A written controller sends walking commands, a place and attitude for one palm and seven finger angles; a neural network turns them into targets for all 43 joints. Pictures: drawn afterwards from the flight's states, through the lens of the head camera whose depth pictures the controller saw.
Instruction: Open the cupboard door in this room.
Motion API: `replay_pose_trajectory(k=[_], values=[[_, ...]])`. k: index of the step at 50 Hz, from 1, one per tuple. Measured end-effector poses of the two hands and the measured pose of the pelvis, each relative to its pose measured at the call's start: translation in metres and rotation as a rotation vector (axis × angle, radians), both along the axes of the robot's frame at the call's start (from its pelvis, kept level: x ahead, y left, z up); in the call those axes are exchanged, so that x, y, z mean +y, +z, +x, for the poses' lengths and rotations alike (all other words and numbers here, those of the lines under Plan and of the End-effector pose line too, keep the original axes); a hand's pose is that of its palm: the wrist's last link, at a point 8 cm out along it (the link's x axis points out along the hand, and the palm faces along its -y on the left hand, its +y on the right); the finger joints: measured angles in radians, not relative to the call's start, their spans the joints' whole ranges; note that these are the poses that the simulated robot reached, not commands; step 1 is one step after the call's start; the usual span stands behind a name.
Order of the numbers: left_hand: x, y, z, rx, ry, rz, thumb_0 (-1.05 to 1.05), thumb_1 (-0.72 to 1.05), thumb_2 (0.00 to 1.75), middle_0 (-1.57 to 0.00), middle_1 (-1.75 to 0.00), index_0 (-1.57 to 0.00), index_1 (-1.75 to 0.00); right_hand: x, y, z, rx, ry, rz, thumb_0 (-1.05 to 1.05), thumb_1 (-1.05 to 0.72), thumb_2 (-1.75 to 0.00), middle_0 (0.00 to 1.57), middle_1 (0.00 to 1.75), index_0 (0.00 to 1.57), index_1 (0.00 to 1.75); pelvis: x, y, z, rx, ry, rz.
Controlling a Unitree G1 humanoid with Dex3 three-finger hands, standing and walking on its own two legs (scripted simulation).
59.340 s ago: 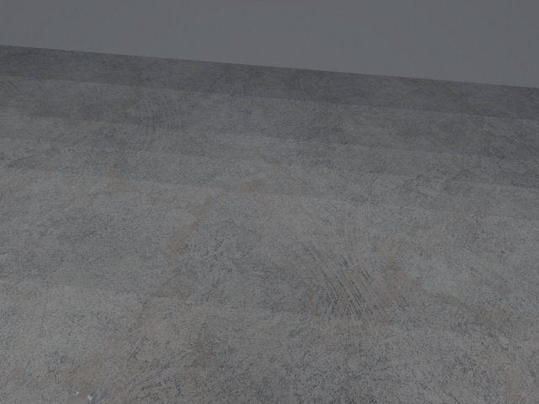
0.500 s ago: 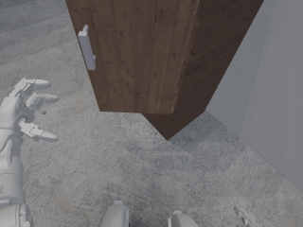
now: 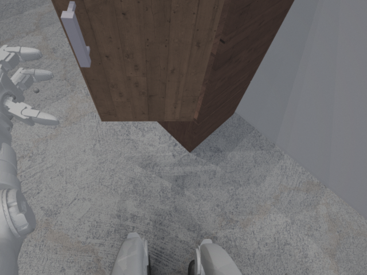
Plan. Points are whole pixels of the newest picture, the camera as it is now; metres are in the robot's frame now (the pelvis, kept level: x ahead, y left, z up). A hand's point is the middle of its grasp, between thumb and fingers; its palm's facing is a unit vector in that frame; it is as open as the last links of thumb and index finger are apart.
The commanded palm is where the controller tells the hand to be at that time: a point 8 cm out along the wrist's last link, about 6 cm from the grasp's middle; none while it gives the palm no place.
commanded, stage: move the hooked fingers beside the handle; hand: left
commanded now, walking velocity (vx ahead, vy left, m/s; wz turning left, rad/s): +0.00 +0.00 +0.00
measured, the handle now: (79, 36) +0.64 +0.24 +0.07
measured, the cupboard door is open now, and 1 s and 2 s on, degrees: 49 49 49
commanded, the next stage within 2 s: slide the fingers in behind the handle in 1.50 s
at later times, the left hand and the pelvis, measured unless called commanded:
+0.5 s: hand (43, 58) +0.55 +0.29 +0.09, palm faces +0.05 -1.00 -0.02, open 13.9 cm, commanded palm +0.55 +0.32 +0.07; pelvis +0.00 +0.00 -0.02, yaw -2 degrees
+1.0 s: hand (40, 52) +0.57 +0.31 +0.08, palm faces +0.05 -1.00 -0.03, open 13.9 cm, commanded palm +0.57 +0.32 +0.07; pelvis +0.01 +0.01 -0.02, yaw -3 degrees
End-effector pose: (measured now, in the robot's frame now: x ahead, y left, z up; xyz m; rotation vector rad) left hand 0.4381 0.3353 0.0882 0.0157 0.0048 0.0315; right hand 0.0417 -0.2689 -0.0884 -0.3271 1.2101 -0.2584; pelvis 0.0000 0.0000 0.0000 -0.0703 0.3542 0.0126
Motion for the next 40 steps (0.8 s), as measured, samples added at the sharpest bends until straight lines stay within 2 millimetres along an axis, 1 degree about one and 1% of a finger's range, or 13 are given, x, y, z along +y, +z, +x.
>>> replay_pose_trajectory(k=[7,12,18,27,34,37,40], values=[[0.004,-0.004,0.022,0.032,0.009,-0.007,-0.01,-0.5,0.3,-0.3,-1.2,-0.3,-1.2,-0.002,-0.002,-0.019,0.072,-0.034,-0.016,0.0,-0.91,-0.9,0.2,0.3,0.2,0.3,0.0,-0.004,0.001,0.029,-0.005,-0.008],[0.005,-0.001,0.04,0.01,0.011,-0.001,-0.01,-0.5,0.3,-0.3,-1.2,-0.3,-1.2,-0.003,-0.003,-0.032,0.125,-0.052,-0.029,0.0,-0.91,-0.9,0.2,0.3,0.2,0.3,0.001,-0.008,0.001,0.053,-0.006,-0.015],[0.005,-0.001,0.062,0.032,0.009,-0.002,-0.01,-0.5,0.3,-0.3,-1.2,-0.3,-1.2,-0.001,-0.003,-0.043,0.17,-0.072,-0.038,0.0,-0.91,-0.9,0.2,0.3,0.2,0.3,0.001,-0.012,0.001,0.081,-0.008,-0.024],[0.007,0.002,0.091,0.027,0.014,0.006,-0.01,-0.5,0.3,-0.3,-1.2,-0.3,-1.2,0.008,-0.006,-0.057,0.224,-0.097,-0.037,0.0,-0.91,-0.9,0.2,0.3,0.2,0.3,0.004,-0.018,0.003,0.121,-0.013,-0.039],[0.007,-0.002,0.113,0.045,0.008,0.01,-0.01,-0.5,0.3,-0.3,-1.2,-0.3,-1.2,0.017,-0.009,-0.068,0.265,-0.111,-0.038,0.0,-0.91,-0.9,0.2,0.3,0.2,0.3,0.008,-0.024,0.003,0.153,-0.015,-0.051],[0.007,-0.005,0.119,0.037,0.005,0.007,-0.01,-0.5,0.3,-0.3,-1.2,-0.3,-1.2,0.022,-0.009,-0.072,0.283,-0.124,-0.035,0.0,-0.91,-0.9,0.2,0.3,0.2,0.3,0.009,-0.026,0.004,0.165,-0.019,-0.054],[0.01,-0.01,0.121,0.039,0.007,0.001,-0.01,-0.49,0.3,-0.3,-1.2,-0.3,-1.2,0.027,-0.009,-0.075,0.301,-0.136,-0.024,0.0,-0.91,-0.9,0.2,0.3,0.2,0.3,0.011,-0.026,0.006,0.171,-0.025,-0.055]])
